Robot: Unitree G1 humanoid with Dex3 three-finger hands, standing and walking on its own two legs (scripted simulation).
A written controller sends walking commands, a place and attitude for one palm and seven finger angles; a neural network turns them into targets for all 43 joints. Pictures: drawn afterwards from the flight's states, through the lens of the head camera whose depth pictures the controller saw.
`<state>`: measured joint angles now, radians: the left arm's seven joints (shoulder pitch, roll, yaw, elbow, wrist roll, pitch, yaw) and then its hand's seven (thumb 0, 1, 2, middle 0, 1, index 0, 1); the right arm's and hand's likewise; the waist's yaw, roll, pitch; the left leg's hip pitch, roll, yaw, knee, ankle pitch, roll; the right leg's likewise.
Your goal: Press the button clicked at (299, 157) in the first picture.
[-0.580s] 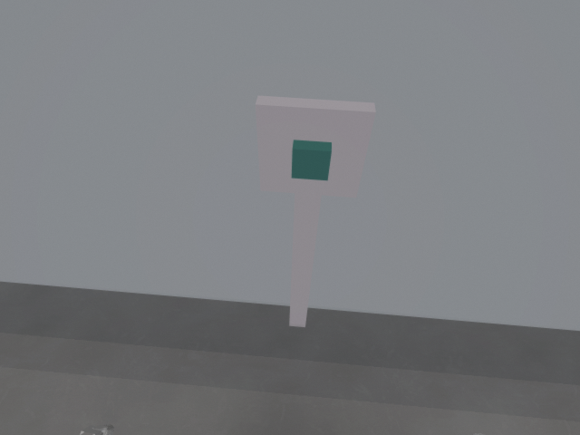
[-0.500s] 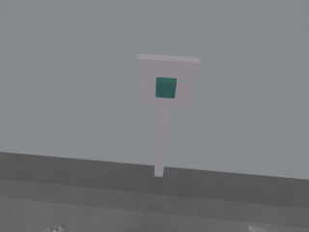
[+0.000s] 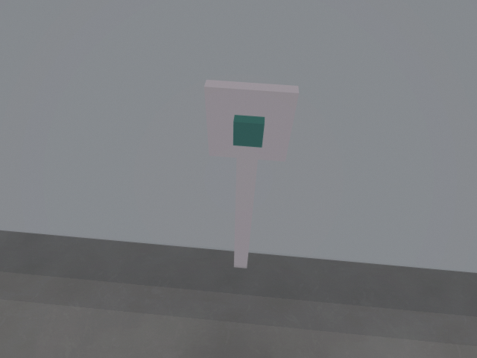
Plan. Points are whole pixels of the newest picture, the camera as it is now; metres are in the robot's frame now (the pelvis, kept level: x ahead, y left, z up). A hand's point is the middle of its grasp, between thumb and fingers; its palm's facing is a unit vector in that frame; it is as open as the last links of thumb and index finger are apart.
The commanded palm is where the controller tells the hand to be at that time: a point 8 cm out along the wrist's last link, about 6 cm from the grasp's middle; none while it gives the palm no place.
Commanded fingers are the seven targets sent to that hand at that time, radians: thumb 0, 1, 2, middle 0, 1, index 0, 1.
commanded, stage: stand and wait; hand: left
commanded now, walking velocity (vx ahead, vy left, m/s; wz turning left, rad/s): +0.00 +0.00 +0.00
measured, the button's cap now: (248, 130) +0.59 +0.02 +0.05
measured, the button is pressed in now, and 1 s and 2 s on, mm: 0 0 0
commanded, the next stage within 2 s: look at it before walking up in 0.38 s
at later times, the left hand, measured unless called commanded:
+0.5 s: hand out of the picture +0.06 +0.23 -0.16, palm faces -0.04 -0.95 -0.32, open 7.4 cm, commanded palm none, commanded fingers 0.00 0.90 0.90 -0.20 -0.30 -0.20 -0.30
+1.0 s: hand out of the picture +0.05 +0.23 -0.16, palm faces -0.03 -0.95 -0.32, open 7.4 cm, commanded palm none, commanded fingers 0.00 0.90 0.90 -0.20 -0.30 -0.20 -0.30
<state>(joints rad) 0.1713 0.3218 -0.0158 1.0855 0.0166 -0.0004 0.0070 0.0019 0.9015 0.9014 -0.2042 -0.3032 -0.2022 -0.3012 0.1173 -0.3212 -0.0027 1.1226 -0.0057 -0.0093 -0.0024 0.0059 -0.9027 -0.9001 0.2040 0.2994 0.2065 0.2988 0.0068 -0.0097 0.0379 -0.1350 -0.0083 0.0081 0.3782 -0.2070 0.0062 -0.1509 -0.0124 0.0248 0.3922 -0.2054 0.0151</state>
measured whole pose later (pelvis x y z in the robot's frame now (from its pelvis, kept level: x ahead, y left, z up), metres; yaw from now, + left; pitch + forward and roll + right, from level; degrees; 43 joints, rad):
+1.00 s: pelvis +0.00 -0.01 +0.00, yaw +0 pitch -2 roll +0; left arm 0.16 0.32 -0.01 1.10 0.02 -0.01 0.01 0.00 0.90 0.90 -0.20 -0.30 -0.20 -0.30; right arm 0.11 -0.31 0.00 1.14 0.00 -0.02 0.00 0.00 -0.90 -0.90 0.20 0.30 0.21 0.30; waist 0.01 -0.01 0.04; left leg -0.13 0.00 0.01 0.34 -0.18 -0.01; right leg -0.14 0.00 0.02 0.35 -0.18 0.01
